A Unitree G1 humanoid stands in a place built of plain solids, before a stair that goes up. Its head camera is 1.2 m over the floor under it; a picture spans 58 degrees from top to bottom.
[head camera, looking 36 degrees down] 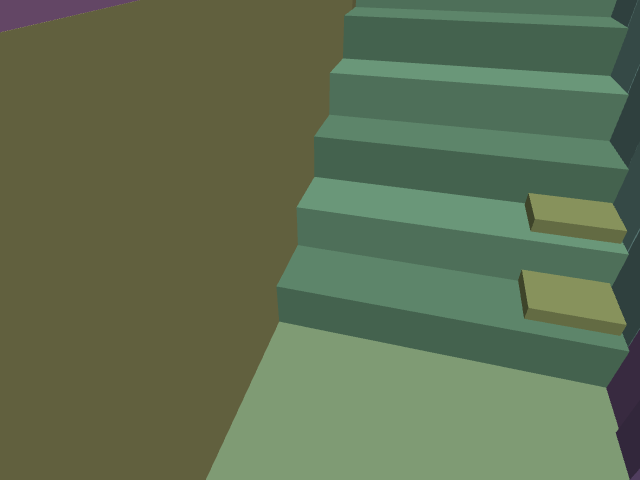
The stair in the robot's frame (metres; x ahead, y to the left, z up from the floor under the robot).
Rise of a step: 0.18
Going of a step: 0.25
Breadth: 1.11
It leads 15 degrees to the right of straight ahead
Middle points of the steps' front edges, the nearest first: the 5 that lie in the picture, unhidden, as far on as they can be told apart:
0.99 -0.38 0.18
1.23 -0.45 0.35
1.47 -0.51 0.53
1.71 -0.58 0.71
1.95 -0.64 0.88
